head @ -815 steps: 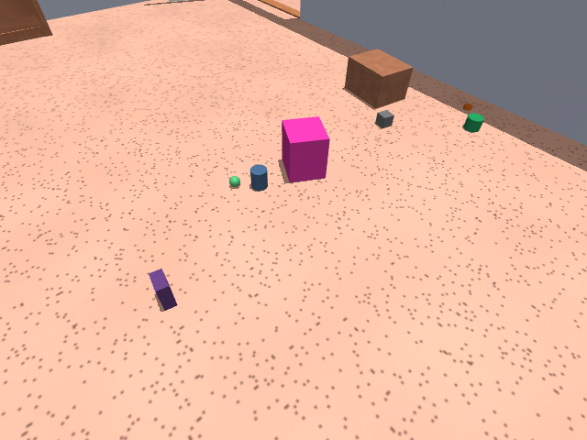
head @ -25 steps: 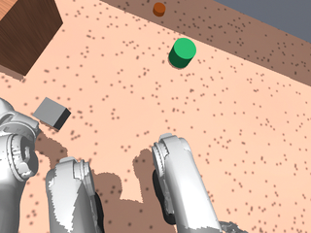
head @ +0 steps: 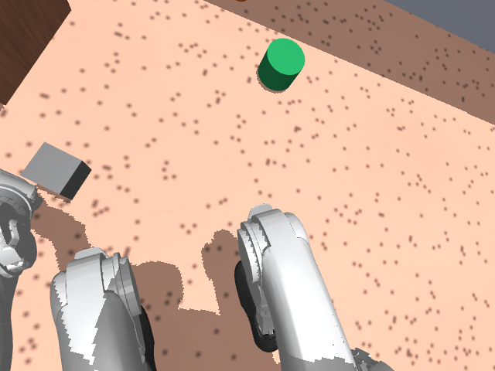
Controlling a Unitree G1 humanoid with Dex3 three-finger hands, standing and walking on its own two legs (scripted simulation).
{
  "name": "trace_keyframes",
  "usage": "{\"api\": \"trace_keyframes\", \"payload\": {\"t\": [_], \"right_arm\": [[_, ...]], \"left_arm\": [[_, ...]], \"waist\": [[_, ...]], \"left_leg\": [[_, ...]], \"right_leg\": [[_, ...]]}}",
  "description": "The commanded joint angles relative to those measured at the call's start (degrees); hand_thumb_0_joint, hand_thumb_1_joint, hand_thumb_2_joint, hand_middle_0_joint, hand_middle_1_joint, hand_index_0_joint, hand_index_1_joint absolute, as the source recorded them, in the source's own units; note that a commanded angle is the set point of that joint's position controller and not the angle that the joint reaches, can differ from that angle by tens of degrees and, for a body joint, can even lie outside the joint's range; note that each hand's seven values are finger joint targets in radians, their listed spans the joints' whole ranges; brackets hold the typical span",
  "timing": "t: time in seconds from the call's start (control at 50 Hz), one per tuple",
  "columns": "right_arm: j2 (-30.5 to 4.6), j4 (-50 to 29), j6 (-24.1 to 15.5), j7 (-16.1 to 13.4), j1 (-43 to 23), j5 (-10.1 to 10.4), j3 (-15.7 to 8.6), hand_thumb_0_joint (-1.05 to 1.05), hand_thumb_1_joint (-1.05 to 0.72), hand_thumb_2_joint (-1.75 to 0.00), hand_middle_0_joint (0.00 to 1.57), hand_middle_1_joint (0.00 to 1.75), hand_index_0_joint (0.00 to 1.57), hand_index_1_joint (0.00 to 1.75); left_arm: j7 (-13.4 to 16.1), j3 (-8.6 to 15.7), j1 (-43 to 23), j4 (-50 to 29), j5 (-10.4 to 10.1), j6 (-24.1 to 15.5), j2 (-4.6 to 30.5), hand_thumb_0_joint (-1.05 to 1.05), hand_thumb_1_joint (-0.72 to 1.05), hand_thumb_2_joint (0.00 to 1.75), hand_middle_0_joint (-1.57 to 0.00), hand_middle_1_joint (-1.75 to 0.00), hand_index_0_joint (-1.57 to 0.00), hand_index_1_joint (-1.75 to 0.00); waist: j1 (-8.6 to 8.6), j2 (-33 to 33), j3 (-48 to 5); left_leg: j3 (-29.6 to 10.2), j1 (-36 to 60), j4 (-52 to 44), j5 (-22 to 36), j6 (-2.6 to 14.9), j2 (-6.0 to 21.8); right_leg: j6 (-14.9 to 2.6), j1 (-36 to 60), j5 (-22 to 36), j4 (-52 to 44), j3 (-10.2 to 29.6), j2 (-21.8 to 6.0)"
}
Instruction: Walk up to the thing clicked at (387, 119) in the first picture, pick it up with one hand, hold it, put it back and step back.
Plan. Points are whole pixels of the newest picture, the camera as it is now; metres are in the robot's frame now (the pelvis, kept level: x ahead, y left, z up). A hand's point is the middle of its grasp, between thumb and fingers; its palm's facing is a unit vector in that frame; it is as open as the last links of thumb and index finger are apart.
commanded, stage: rise first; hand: left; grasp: from above
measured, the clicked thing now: (58, 172) +0.49 +0.23 -0.29
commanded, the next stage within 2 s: approach in 0.14 s
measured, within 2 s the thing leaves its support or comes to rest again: neither
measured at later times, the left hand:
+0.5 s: hand (20, 171) +0.48 +0.26 -0.19, palm faces -0.29 -0.33 -0.90, open 14.1 cm
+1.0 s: hand (38, 154) +0.50 +0.23 -0.20, palm faces -0.12 -0.35 -0.93, open 14.1 cm
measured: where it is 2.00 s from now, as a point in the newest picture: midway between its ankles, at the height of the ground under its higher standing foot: (205, 344)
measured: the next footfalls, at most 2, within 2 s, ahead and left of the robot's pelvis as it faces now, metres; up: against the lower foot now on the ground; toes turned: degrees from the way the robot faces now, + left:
none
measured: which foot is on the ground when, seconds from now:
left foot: down 0.00-1.00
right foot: down 0.00-1.00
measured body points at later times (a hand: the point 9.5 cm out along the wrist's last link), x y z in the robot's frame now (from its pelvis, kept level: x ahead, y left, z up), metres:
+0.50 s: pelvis +0.00 +0.00 -0.01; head +0.27 +0.05 +0.35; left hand +0.49 +0.27 -0.14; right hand -0.04 -0.25 -0.09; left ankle +0.07 +0.14 -0.29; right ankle +0.11 -0.13 -0.29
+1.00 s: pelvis -0.01 +0.00 +0.00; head +0.29 +0.03 +0.34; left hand +0.51 +0.24 -0.15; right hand -0.08 -0.25 -0.06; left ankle +0.07 +0.14 -0.29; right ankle +0.11 -0.13 -0.29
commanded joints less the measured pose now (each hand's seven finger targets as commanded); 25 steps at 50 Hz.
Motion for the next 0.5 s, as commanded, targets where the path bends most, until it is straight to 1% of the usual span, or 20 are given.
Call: {"api": "trace_keyframes", "payload": {"t": [0.0, 0.04, 0.06, 0.08, 0.1, 0.12, 0.14, 0.16, 0.2, 0.22, 0.24, 0.26, 0.28, 0.32, 0.36, 0.38, 0.42, 0.44, 0.46, 0.48], "right_arm": [[-14.07, 2.76, -0.19, 0.78, 15.87, -0.61, -2.96, 0.0, -0.9, -0.9, 0.2, 0.3, 0.2, 0.3], [-14.59, 2.83, -0.3, 1.25, 15.67, -0.82, -2.9, 0.0, -0.9, -0.9, 0.2, 0.3, 0.2, 0.3], [-14.97, 2.66, -0.01, 1.31, 15.56, -0.59, -3.06, 0.0, -0.9, -0.9, 0.2, 0.3, 0.2, 0.3], [-14.8, 3.18, -0.03, 1.55, 15.04, -1.12, -2.91, 0.0, -0.9, -0.9, 0.2, 0.3, 0.2, 0.3], [-15.56, 3.17, -0.05, 1.74, 14.9, -1.01, -2.94, 0.0, -0.9, -0.9, 0.2, 0.3, 0.2, 0.3], [-15.18, 3.2, 0.05, 2.06, 15.46, -0.97, -2.67, 0.0, -0.9, -0.9, 0.2, 0.3, 0.2, 0.3], [-16.05, 2.79, 0.15, 2.16, 15.41, -0.73, -2.92, 0.0, -0.9, -0.9, 0.2, 0.3, 0.2, 0.3], [-16.03, 2.43, 0.38, 2.4, 15.29, -0.46, -2.75, 0.0, -0.9, -0.9, 0.2, 0.3, 0.2, 0.3], [-16.21, 2.1, 0.79, 2.76, 15.8, -0.44, -2.52, 0.0, -0.9, -0.9, 0.2, 0.3, 0.2, 0.3], [-16.32, 1.99, 0.96, 2.95, 15.57, -0.43, -2.29, 0.0, -0.91, -0.9, 0.2, 0.3, 0.2, 0.3], [-16.26, 1.93, 1.06, 3.1, 16.43, -0.55, -2.15, 0.0, -0.9, -0.89, 0.2, 0.3, 0.2, 0.3], [-16.4, 1.63, 1.26, 3.15, 16.13, -0.38, -1.87, 0.0, -0.9, -0.89, 0.2, 0.3, 0.2, 0.3], [-16.3, 1.93, 1.28, 3.23, 16.19, -0.44, -1.76, 0.0, -0.9, -0.89, 0.2, 0.3, 0.2, 0.3], [-16.66, 2.31, 0.86, 3.49, 16.83, -0.96, -1.27, 0.0, -0.9, -0.89, 0.2, 0.3, 0.2, 0.3], [-17.15, 2.86, 0.57, 3.41, 18.47, -0.6, -1.35, 0.0, -0.9, -0.89, 0.2, 0.3, 0.2, 0.3], [-17.25, 2.66, 0.34, 3.53, 18.04, -0.85, -0.94, 0.0, -0.9, -0.89, 0.2, 0.3, 0.2, 0.3], [-17.62, 2.98, -0.32, 3.56, 17.68, -1.29, -0.68, 0.0, -0.9, -0.89, 0.2, 0.3, 0.2, 0.3], [-17.85, 2.87, -0.47, 3.55, 17.76, -1.31, -0.62, 0.0, -0.9, -0.89, 0.2, 0.3, 0.2, 0.3], [-18.62, 3.05, -0.74, 3.49, 17.84, -1.16, -0.58, 0.0, -0.9, -0.89, 0.2, 0.3, 0.2, 0.3], [-18.24, 2.79, -0.79, 3.47, 17.71, -1.5, -0.12, 0.0, -0.9, -0.89, 0.2, 0.3, 0.2, 0.3]], "left_arm": [[4.05, -2.44, -22.26, -6.16, 1.58, -0.09, 12.15, 0.0, -0.59, 1.02, -0.1, -1.0, -0.08, -1.02], [4.18, -1.71, -21.0, -5.63, 1.57, 0.21, 13.91, 0.0, -0.58, 1.01, -0.1, -1.0, -0.09, -1.01], [4.37, -0.7, -19.35, -5.28, 1.01, 0.41, 14.51, 0.0, -0.57, 1.0, -0.11, -0.98, -0.1, -0.99], [4.06, -1.72, -20.12, -5.0, 0.76, 0.62, 13.92, 0.0, -0.55, 0.99, -0.13, -0.96, -0.11, -0.98], [3.99, -1.79, -19.23, -4.81, 0.53, 0.66, 14.12, 0.0, -0.57, 1.0, -0.12, -0.98, -0.11, -0.99], [3.76, -2.11, -19.79, -4.77, 0.94, 0.84, 13.76, 0.0, -0.56, 1.0, -0.12, -0.98, -0.1, -1.0], [3.69, -1.34, -18.74, -4.92, 0.8, 0.86, 14.87, 0.0, -0.56, 0.99, -0.1, -1.0, -0.09, -1.01], [3.45, -1.49, -18.1, -5.95, 0.83, 0.93, 15.2, 0.0, -0.56, 0.99, -0.12, -0.98, -0.1, -1.0], [3.31, -1.34, -17.46, -5.69, 0.51, 1.15, 14.93, 0.0, -0.57, 1.0, -0.11, -0.98, -0.1, -1.0], [3.28, -1.59, -17.84, -5.76, 0.64, 1.21, 15.14, 0.0, -0.61, 1.05, -0.09, -0.99, -0.06, -1.02], [2.97, -2.08, -17.71, -5.12, 0.77, 1.26, 14.42, 0.0, -0.57, 0.98, -0.08, -1.04, -0.08, -1.04], [2.82, -2.46, -17.77, -4.88, 0.97, 1.26, 14.54, 0.0, -0.56, 0.97, -0.08, -1.05, -0.08, -1.05], [2.43, -3.27, -17.94, -3.5, 1.02, 1.24, 13.8, 0.0, -0.55, 0.96, -0.09, -1.05, -0.09, -1.04], [1.87, -5.08, -20.07, -3.43, 1.2, 0.59, 12.45, 0.0, -0.55, 0.96, -0.09, -1.05, -0.09, -1.04], [2.41, -4.91, -22.79, -5.01, 1.75, -0.69, 13.37, 0.0, -0.55, 0.96, -0.09, -1.03, -0.1, -1.03], [2.57, -6.53, -22.99, -2.17, 1.74, -0.83, 11.23, 0.0, -0.55, 0.95, -0.09, -1.06, -0.1, -1.05], [2.6, -8.31, -24.3, -1.99, 2.63, -1.48, 10.28, 0.0, -0.55, 0.95, -0.09, -1.07, -0.1, -1.06], [2.81, -8.75, -24.98, -1.23, 2.42, -1.56, 9.45, 0.0, -0.54, 0.95, -0.09, -1.08, -0.1, -1.06], [3.39, -8.89, -25.78, -0.93, 2.85, -1.83, 10.3, 0.0, -0.55, 0.95, -0.09, -1.07, -0.1, -1.06], [3.75, -9.44, -26.49, -0.49, 2.52, -1.87, 9.3, 0.0, -0.55, 0.95, -0.09, -1.08, -0.1, -1.06]], "waist": [[-4.24, 17.79, -38.53], [-4.0, 16.42, -38.06], [-3.13, 16.88, -38.6], [-4.26, 17.1, -37.71], [-3.57, 17.89, -37.85], [-4.43, 17.93, -37.39], [-3.73, 17.54, -38.03], [-3.37, 18.8, -38.15], [-3.46, 18.48, -39.27], [-3.61, 18.92, -38.78], [-4.64, 18.05, -38.53], [-4.48, 16.93, -38.25], [-5.51, 16.33, -36.32], [-7.48, 15.66, -35.17], [-8.08, 16.52, -35.5], [-8.84, 16.91, -34.49], [-10.58, 16.68, -32.75], [-11.23, 16.72, -32.24], [-11.36, 17.64, -32.47], [-11.93, 17.62, -31.73]], "left_leg": [[6.65, 27.03, -13.51, 9.52, 3.08, 0.87], [6.77, 25.69, -12.83, 9.54, 3.48, 0.81], [6.71, 26.31, -13.31, 10.33, 3.24, 0.85], [6.57, 26.1, -12.87, 10.55, 3.47, 0.81], [6.36, 26.58, -13.55, 10.44, 3.3, 0.89], [6.07, 26.94, -13.13, 11.1, 3.29, 0.93], [5.53, 26.92, -13.64, 10.73, 3.32, 1.01], [5.44, 27.29, -14.01, 11.87, 3.15, 0.94], [5.06, 27.89, -14.01, 13.43, 3.0, 1.13], [4.98, 27.75, -13.74, 13.49, 3.1, 1.17], [5.09, 26.92, -13.45, 14.3, 3.24, 1.16], [5.16, 25.43, -12.93, 13.52, 3.58, 1.14], [4.98, 24.82, -12.67, 12.87, 3.61, 1.07], [4.87, 23.65, -11.56, 12.09, 3.88, 1.15], [4.15, 24.45, -12.12, 11.68, 3.67, 1.13], [4.19, 23.66, -12.32, 9.98, 3.66, 1.03], [3.64, 23.77, -12.12, 7.32, 3.72, 0.79], [3.17, 24.57, -12.12, 6.49, 3.58, 0.81], [3.02, 24.49, -12.6, 5.65, 3.58, 0.78], [3.36, 24.4, -12.45, 5.36, 3.63, 0.6]], "right_leg": [[-4.41, 22.07, 9.2, -13.6, -7.61, 0.74], [-4.05, 22.92, 9.16, -14.16, -7.66, 0.83], [-4.13, 23.08, 9.52, -14.16, -7.63, 0.75], [-4.0, 22.94, 10.11, -13.73, -7.99, 0.51], [-4.21, 22.88, 9.98, -13.49, -8.16, 0.82], [-4.24, 22.58, 10.77, -13.3, -8.28, 0.77], [-4.25, 22.66, 10.33, -13.29, -8.53, 0.94], [-4.37, 22.83, 11.2, -12.9, -8.37, 0.71], [-4.43, 23.74, 12.53, -12.43, -8.63, 0.93], [-4.52, 23.43, 12.84, -12.25, -8.61, 0.97], [-4.37, 24.57, 13.86, -12.41, -8.67, 1.17], [-4.31, 24.83, 13.32, -12.73, -8.52, 1.39], [-4.29, 23.78, 12.8, -12.65, -8.56, 1.24], [-4.09, 23.67, 12.67, -12.83, -8.93, 1.55], [-4.27, 23.16, 12.23, -13.0, -9.22, 1.4], [-4.42, 23.09, 10.65, -13.0, -9.36, 1.56], [-4.38, 21.48, 8.43, -13.3, -9.98, 1.53], [-4.45, 20.7, 7.72, -13.39, -10.32, 1.41], [-4.54, 20.41, 7.07, -13.63, -10.41, 1.53], [-4.49, 20.92, 6.94, -14.01, -10.34, 1.6]]}}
